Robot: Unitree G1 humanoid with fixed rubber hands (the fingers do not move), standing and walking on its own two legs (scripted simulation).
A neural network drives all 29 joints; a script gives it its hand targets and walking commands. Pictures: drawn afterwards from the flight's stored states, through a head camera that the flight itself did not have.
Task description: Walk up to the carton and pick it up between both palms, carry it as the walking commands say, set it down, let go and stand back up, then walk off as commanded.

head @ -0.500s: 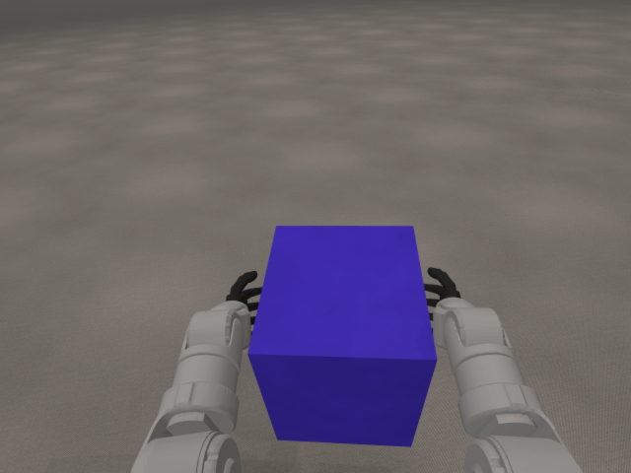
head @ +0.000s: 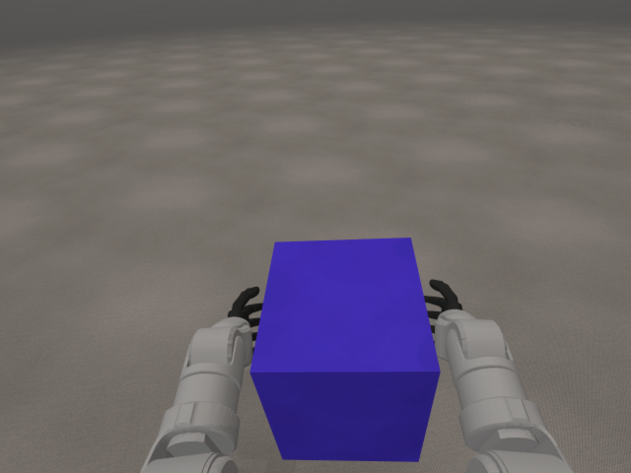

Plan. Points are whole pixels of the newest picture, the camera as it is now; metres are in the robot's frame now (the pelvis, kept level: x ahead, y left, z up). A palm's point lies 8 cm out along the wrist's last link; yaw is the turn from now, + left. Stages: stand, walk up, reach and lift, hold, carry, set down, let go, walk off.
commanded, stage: hold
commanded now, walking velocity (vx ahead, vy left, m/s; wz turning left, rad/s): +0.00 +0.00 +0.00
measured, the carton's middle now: (345, 350) +0.31 -0.02 +0.01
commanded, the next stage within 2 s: carry in 0.84 s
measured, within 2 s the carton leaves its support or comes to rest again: neither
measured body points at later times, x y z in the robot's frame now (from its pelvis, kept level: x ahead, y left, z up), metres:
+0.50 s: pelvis -0.01 -0.01 +0.00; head -0.09 -0.02 +0.44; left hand +0.31 +0.12 +0.06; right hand +0.31 -0.17 +0.06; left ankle +0.03 +0.12 -0.70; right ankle +0.09 -0.10 -0.70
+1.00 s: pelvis -0.01 +0.01 +0.00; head -0.08 +0.00 +0.45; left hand +0.32 +0.14 +0.08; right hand +0.32 -0.16 +0.08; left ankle +0.00 +0.12 -0.70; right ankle +0.09 -0.10 -0.70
